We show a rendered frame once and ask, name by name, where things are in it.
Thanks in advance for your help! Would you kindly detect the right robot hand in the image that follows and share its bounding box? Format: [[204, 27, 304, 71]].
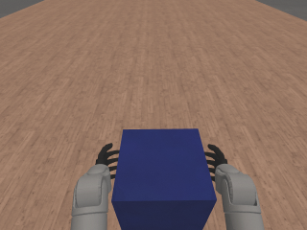
[[204, 144, 228, 182]]

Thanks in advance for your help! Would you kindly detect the carton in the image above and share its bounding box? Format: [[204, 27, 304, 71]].
[[111, 128, 217, 230]]

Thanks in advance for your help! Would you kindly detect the robot right forearm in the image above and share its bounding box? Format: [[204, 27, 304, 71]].
[[215, 164, 265, 230]]

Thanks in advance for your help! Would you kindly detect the left robot hand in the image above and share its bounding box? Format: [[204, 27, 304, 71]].
[[95, 143, 120, 179]]

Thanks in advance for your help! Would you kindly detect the robot left forearm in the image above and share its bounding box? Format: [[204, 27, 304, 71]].
[[70, 164, 112, 230]]

